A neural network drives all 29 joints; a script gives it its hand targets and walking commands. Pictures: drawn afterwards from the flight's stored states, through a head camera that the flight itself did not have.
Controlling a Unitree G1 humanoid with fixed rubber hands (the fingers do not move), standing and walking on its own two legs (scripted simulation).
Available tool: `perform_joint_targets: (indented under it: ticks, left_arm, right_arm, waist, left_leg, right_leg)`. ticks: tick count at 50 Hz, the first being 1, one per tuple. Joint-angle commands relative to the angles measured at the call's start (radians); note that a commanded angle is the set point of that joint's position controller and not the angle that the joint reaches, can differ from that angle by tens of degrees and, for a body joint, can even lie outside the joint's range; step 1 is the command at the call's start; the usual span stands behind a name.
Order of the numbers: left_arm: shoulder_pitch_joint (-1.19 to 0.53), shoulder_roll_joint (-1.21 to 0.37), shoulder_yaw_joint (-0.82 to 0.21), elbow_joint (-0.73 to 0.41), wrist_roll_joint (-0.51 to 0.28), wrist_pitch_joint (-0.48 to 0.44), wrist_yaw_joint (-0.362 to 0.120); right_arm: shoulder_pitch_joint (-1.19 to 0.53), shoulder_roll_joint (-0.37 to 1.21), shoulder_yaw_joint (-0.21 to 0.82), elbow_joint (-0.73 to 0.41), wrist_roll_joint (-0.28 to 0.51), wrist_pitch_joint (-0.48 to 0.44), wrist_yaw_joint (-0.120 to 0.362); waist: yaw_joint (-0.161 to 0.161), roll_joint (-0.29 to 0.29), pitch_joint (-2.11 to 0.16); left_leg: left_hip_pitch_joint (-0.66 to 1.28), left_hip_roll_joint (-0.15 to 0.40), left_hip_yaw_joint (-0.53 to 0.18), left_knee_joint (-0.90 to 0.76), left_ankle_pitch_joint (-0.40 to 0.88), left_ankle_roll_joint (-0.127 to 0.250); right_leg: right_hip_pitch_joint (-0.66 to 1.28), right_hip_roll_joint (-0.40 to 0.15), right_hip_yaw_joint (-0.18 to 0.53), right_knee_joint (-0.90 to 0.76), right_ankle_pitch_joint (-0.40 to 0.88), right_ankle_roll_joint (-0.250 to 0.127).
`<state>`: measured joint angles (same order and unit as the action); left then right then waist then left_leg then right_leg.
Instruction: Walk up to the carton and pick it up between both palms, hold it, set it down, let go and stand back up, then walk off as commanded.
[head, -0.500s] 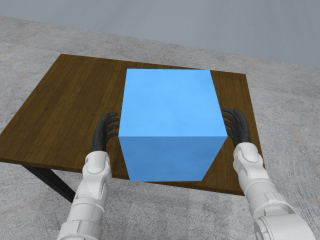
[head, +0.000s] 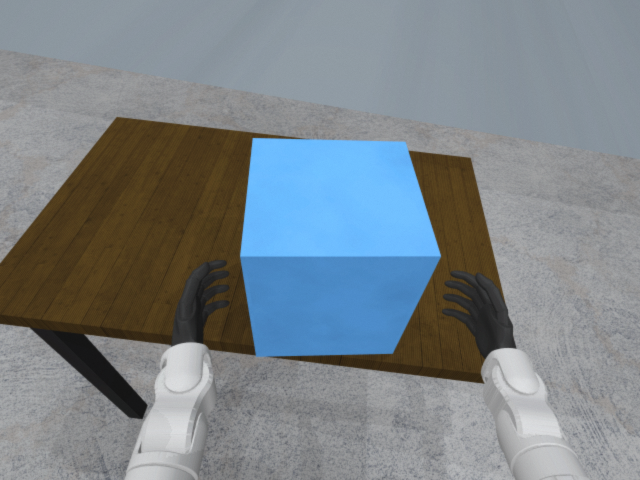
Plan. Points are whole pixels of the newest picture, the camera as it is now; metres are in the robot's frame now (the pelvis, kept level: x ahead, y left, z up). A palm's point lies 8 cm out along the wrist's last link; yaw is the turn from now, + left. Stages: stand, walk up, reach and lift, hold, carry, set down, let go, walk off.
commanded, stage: set down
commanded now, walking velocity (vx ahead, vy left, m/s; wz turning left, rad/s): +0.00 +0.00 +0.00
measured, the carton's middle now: (327, 253) +0.41 +0.01 +0.03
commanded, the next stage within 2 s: none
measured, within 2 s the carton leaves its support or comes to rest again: neither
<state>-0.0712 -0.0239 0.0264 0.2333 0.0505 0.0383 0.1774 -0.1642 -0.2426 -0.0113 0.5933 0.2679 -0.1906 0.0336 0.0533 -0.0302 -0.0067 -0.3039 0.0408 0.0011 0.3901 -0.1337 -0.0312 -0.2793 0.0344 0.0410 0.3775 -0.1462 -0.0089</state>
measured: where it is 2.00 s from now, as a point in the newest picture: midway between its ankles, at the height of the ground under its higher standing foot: outside the picture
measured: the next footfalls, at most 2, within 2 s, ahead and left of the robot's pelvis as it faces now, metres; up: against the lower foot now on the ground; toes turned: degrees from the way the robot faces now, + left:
none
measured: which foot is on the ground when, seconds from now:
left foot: down 0.00-1.00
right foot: down 0.00-1.00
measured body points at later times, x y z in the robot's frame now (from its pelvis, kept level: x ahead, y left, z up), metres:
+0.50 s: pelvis +0.00 +0.00 +0.00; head -0.01 +0.02 +0.45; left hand +0.24 +0.18 +0.03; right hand +0.25 -0.21 +0.02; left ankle +0.04 +0.14 -0.74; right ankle +0.03 -0.11 -0.74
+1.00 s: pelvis +0.01 +0.00 +0.00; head +0.01 +0.02 +0.45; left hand +0.24 +0.18 +0.00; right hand +0.24 -0.21 +0.00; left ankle +0.04 +0.14 -0.74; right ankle +0.03 -0.11 -0.74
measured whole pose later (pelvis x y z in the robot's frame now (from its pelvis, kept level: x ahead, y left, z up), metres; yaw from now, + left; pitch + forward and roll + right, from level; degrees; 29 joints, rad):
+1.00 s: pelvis +0.01 +0.00 +0.00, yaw +0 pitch +0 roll +0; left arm 0.20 0.04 -0.06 0.05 0.01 0.19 0.15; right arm 0.21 -0.23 -0.01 0.29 0.21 -0.06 0.05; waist 0.05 -0.05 -0.01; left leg -0.23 0.04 0.00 0.38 -0.15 -0.03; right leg -0.21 0.03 0.04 0.38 -0.17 -0.01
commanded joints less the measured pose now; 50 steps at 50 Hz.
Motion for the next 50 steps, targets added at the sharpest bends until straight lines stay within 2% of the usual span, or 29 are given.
perform_joint_targets:
  ticks: [1,2,4,6,8,9,10,11,14,15,16,19,20,21,24,26,28,29,32,33,35,37,38,41,44,46,47,49,50]
  left_arm:
    - [-0.072,0.125,-0.042,-0.212,-0.097,-0.037,-0.001]
    - [0.065,0.107,-0.065,-0.307,-0.097,-0.040,0.000]
    - [0.034,0.115,-0.049,-0.265,-0.096,-0.029,-0.001]
    - [0.091,0.120,-0.057,-0.302,-0.090,-0.018,-0.002]
    - [0.172,0.122,-0.069,-0.361,-0.102,-0.020,-0.004]
    - [0.146,0.121,-0.076,-0.395,-0.096,-0.018,0.003]
    - [0.084,0.138,-0.070,-0.401,-0.101,-0.023,0.007]
    - [0.217,0.107,-0.109,-0.412,-0.111,-0.013,0.006]
    - [0.180,0.128,-0.117,-0.407,-0.128,0.002,0.004]
    - [0.206,0.133,-0.094,-0.425,-0.121,0.000,0.012]
    - [0.187,0.152,-0.106,-0.417,-0.129,0.009,0.015]
    - [0.143,0.169,-0.113,-0.472,-0.146,0.020,0.028]
    - [0.191,0.165,-0.112,-0.420,-0.146,0.038,0.015]
    - [0.166,0.165,-0.128,-0.474,-0.158,0.043,0.030]
    - [0.172,0.160,-0.097,-0.446,-0.137,0.075,0.026]
    - [0.196,0.148,-0.121,-0.389,-0.131,0.110,0.009]
    - [0.193,0.167,-0.096,-0.456,-0.133,0.123,0.010]
    - [0.190,0.151,-0.104,-0.450,-0.119,0.127,0.008]
    - [0.213,0.172,-0.103,-0.463,-0.116,0.124,0.014]
    - [0.220,0.184,-0.080,-0.418,-0.116,0.125,0.003]
    - [0.228,0.174,-0.117,-0.460,-0.106,0.121,0.008]
    - [0.202,0.189,-0.098,-0.406,-0.101,0.122,-0.007]
    - [0.225,0.175,-0.115,-0.372,-0.102,0.134,-0.016]
    - [0.254,0.195,-0.082,-0.444,-0.111,0.118,-0.012]
    - [0.256,0.195,-0.091,-0.424,-0.107,0.111,-0.009]
    - [0.271,0.204,-0.076,-0.390,-0.084,0.105,-0.017]
    - [0.266,0.191,-0.098,-0.385,-0.104,0.096,-0.023]
    - [0.282,0.204,-0.052,-0.310,-0.084,0.103,-0.036]
    - [0.251,0.218,-0.058,-0.357,-0.088,0.097,-0.033]
  right_arm:
    - [-0.078,-0.137,-0.022,-0.342,-0.026,-0.028,0.014]
    - [0.060,-0.139,-0.023,-0.403,-0.018,-0.038,0.014]
    - [0.026,-0.134,-0.035,-0.406,-0.034,-0.042,0.011]
    - [0.081,-0.143,-0.024,-0.428,-0.019,-0.037,0.015]
    - [0.180,-0.129,-0.019,-0.502,-0.018,-0.042,0.013]
    - [0.157,-0.149,-0.041,-0.522,-0.019,-0.041,0.019]
    - [0.092,-0.134,-0.027,-0.547,-0.022,-0.039,0.019]
    - [0.239,-0.139,-0.029,-0.536,-0.012,-0.045,0.022]
    - [0.217,-0.137,-0.057,-0.557,-0.036,-0.018,0.020]
    - [0.238,-0.125,-0.046,-0.602,-0.040,-0.024,0.020]
    - [0.236,-0.132,-0.043,-0.573,-0.033,-0.010,0.017]
    - [0.198,-0.123,-0.050,-0.660,-0.036,0.006,0.024]
    - [0.270,-0.107,-0.031,-0.620,-0.033,0.023,0.014]
    - [0.226,-0.149,-0.059,-0.647,-0.037,0.017,0.022]
    - [0.261,-0.123,-0.035,-0.638,-0.021,0.045,0.024]
    - [0.291,-0.125,-0.031,-0.584,-0.035,0.078,0.026]
    - [0.288,-0.133,-0.058,-0.645,-0.037,0.081,0.019]
    - [0.296,-0.117,-0.042,-0.611,-0.020,0.088,0.017]
    - [0.306,-0.120,-0.073,-0.619,-0.051,0.091,0.023]
    - [0.333,-0.090,-0.054,-0.621,-0.060,0.097,0.015]
    - [0.328,-0.103,-0.076,-0.614,-0.057,0.091,0.022]
    - [0.315,-0.082,-0.055,-0.616,-0.074,0.090,0.020]
    - [0.328,-0.089,-0.062,-0.572,-0.080,0.105,0.020]
    - [0.345,-0.098,-0.059,-0.638,-0.059,0.081,0.021]
    - [0.360,-0.096,-0.074,-0.588,-0.086,0.085,0.025]
    - [0.377,-0.092,-0.056,-0.547,-0.075,0.079,0.026]
    - [0.366,-0.103,-0.067,-0.549,-0.093,0.071,0.027]
    - [0.377,-0.097,-0.059,-0.481,-0.097,0.080,0.022]
    - [0.370,-0.093,-0.054,-0.522,-0.091,0.073,0.021]
  waist:
    - [-0.026,-0.051,-0.333]
    - [-0.045,-0.061,-0.353]
    - [-0.019,-0.063,-0.327]
    - [-0.013,-0.045,-0.285]
    - [-0.014,-0.076,-0.276]
    - [-0.016,-0.054,-0.300]
    - [-0.007,-0.049,-0.306]
    - [-0.022,-0.057,-0.247]
    - [-0.031,-0.068,-0.214]
    - [-0.010,-0.078,-0.181]
    - [-0.017,-0.049,-0.173]
    - [-0.001,-0.070,-0.184]
    - [-0.013,-0.093,-0.135]
    - [-0.002,-0.077,-0.153]
    - [0.001,-0.076,-0.107]
    - [-0.018,-0.076,-0.089]
    - [-0.017,-0.084,-0.097]
    - [-0.024,-0.062,-0.072]
    - [-0.025,-0.025,-0.094]
    - [-0.017,-0.053,-0.081]
    - [-0.029,-0.013,-0.083]
    - [-0.026,-0.042,-0.105]
    - [-0.031,-0.023,-0.068]
    - [-0.002,-0.034,-0.118]
    - [-0.030,-0.024,-0.102]
    - [-0.011,-0.013,-0.097]
    - [-0.033,-0.029,-0.105]
    - [-0.018,-0.033,-0.082]
    - [-0.018,-0.026,-0.100]
  left_leg:
    - [0.261,-0.051,0.038,-0.099,0.047,0.034]
    - [0.303,-0.047,0.036,-0.092,0.122,0.033]
    - [0.275,-0.045,0.043,-0.103,0.092,0.034]
    - [0.285,-0.043,0.045,-0.105,0.096,0.026]
    - [0.309,-0.045,0.050,-0.109,0.106,0.036]
    - [0.323,-0.044,0.047,-0.107,0.116,0.030]
    - [0.291,-0.049,0.053,-0.103,0.094,0.032]
    - [0.309,-0.040,0.048,-0.112,0.089,0.033]
    - [0.302,-0.040,0.061,-0.122,-0.001,0.038]
    - [0.290,-0.040,0.058,-0.128,0.002,0.038]
    - [0.279,-0.041,0.066,-0.133,-0.045,0.039]
    - [0.267,-0.037,0.065,-0.138,-0.089,0.047]
    - [0.309,-0.046,0.076,-0.129,-0.086,0.049]
    - [0.308,-0.036,0.060,-0.136,-0.086,0.046]
    - [0.310,-0.054,0.072,-0.122,-0.099,0.051]
    - [0.314,-0.046,0.069,-0.138,-0.129,0.052]
    - [0.339,-0.054,0.066,-0.123,-0.098,0.045]
    - [0.350,-0.056,0.071,-0.123,-0.090,0.042]
    - [0.298,-0.038,0.068,-0.151,-0.104,0.040]
    - [0.284,-0.045,0.077,-0.145,-0.096,0.051]
    - [0.297,-0.038,0.063,-0.157,-0.098,0.041]
    - [0.282,-0.055,0.076,-0.142,-0.106,0.051]
    - [0.299,-0.047,0.069,-0.151,-0.118,0.040]
    - [0.296,-0.046,0.081,-0.147,-0.026,0.041]
    - [0.288,-0.050,0.074,-0.140,-0.034,0.039]
    - [0.307,-0.051,0.077,-0.135,-0.007,0.033]
    - [0.300,-0.050,0.076,-0.131,-0.010,0.033]
    - [0.302,-0.053,0.082,-0.135,-0.013,0.030]
    - [0.290,-0.056,0.084,-0.130,-0.005,0.035]
  right_leg:
    - [0.151,0.011,-0.027,-0.103,-0.052,-0.017]
    - [0.190,0.013,-0.031,-0.100,0.032,-0.021]
    - [0.170,0.013,-0.025,-0.109,-0.007,-0.016]
    - [0.152,0.016,-0.024,-0.113,-0.018,-0.017]
    - [0.167,0.012,-0.020,-0.118,-0.014,-0.015]
    - [0.156,0.018,-0.026,-0.117,-0.004,-0.020]
    - [0.152,0.011,-0.018,-0.105,-0.020,-0.016]
    - [0.136,0.016,-0.020,-0.118,-0.032,-0.023]
    - [0.096,0.006,-0.019,-0.134,-0.123,-0.015]
    - [0.100,0.010,-0.021,-0.131,-0.125,-0.016]
    - [0.107,-0.002,-0.015,-0.128,-0.164,-0.013]
    - [0.098,-0.012,-0.004,-0.124,-0.215,-0.014]
    - [0.063,-0.027,0.011,-0.147,-0.228,-0.013]
    - [0.050,-0.014,-0.003,-0.132,-0.231,-0.020]
    - [0.031,-0.036,0.010,-0.142,-0.290,-0.018]
    - [0.041,-0.039,0.013,-0.151,-0.290,-0.012]
    - [0.011,-0.046,0.003,-0.157,-0.283,-0.016]
    - [0.015,-0.051,0.007,-0.161,-0.286,-0.018]
    - [0.063,-0.028,-0.009,-0.133,-0.236,-0.003]
    - [0.097,-0.036,0.009,-0.143,-0.239,0.002]
    - [0.086,-0.032,-0.006,-0.137,-0.217,-0.004]
    - [0.102,-0.042,0.008,-0.143,-0.244,0.004]
    - [0.066,-0.041,-0.003,-0.148,-0.243,0.000]
    - [0.115,-0.028,-0.007,-0.139,-0.189,0.002]
    - [0.106,-0.030,-0.011,-0.134,-0.167,-0.004]
    - [0.113,-0.027,-0.007,-0.137,-0.147,-0.002]
    - [0.108,-0.026,-0.012,-0.137,-0.149,-0.003]
    - [0.110,-0.027,-0.010,-0.145,-0.155,-0.004]
    - [0.125,-0.033,-0.004,-0.142,-0.155,0.000]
